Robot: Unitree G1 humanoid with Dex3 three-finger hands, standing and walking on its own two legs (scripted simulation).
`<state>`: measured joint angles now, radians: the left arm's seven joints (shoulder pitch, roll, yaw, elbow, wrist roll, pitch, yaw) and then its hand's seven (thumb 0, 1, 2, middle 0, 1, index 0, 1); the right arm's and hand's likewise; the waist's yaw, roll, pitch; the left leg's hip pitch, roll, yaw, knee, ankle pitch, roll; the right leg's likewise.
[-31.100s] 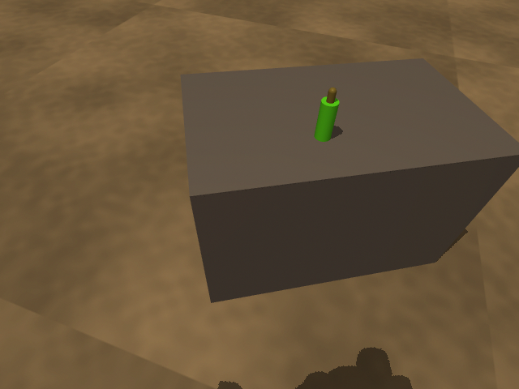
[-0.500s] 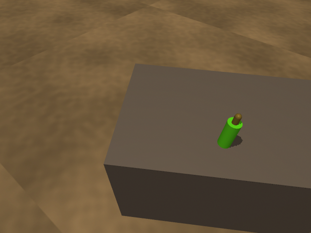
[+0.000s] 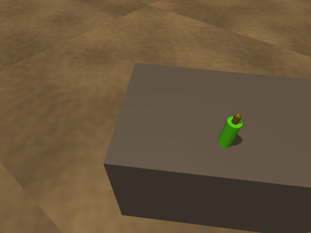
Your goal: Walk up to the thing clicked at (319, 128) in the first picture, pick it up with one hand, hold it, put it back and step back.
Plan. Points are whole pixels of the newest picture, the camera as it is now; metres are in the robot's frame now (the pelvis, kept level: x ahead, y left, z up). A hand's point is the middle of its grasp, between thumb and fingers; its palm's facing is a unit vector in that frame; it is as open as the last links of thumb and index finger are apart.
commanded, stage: stand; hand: right
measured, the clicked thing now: (230, 129) +0.48 -0.24 -0.05
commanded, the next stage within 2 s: step back in 0.34 s
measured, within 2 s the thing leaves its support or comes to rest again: neither
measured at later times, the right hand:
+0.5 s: hand out of the picture +0.06 -0.26 -0.16, palm faces -0.04 +0.93 -0.37, open 7.4 cm
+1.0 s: hand out of the picture -0.02 -0.21 -0.16, palm faces +0.00 +0.91 -0.41, open 7.4 cm
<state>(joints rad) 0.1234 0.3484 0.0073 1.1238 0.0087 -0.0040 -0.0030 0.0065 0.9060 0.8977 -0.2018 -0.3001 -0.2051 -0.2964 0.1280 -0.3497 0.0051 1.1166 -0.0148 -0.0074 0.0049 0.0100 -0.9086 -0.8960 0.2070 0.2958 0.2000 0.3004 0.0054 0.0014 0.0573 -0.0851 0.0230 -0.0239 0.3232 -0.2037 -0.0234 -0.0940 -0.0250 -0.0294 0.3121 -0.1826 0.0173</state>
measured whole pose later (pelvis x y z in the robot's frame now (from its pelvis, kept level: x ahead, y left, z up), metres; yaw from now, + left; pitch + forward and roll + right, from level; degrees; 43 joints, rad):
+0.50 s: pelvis -0.03 +0.00 -0.01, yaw +1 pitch -2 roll -1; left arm 0.08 0.36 0.06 1.02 0.00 0.02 0.00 0.01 0.90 0.90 -0.20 -0.30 -0.21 -0.30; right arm 0.09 -0.39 -0.03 1.03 0.00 0.03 0.01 0.01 -0.91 -0.90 0.21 0.30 0.20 0.30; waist 0.00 0.01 0.15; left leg -0.27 0.01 -0.04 0.61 -0.29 0.02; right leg -0.21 -0.03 -0.04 0.47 -0.23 0.01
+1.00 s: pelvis -0.10 +0.05 -0.02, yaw -3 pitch -1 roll -1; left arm 0.12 0.40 0.07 0.87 0.01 0.07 0.01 0.01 0.91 0.90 -0.20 -0.30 -0.20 -0.30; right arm 0.14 -0.35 -0.04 0.84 -0.03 0.02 -0.02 0.01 -0.90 -0.90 0.21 0.30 0.20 0.30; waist -0.01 -0.03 0.22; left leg -0.31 0.02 0.04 0.61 -0.28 0.04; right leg -0.35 0.08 0.11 0.93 -0.49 0.02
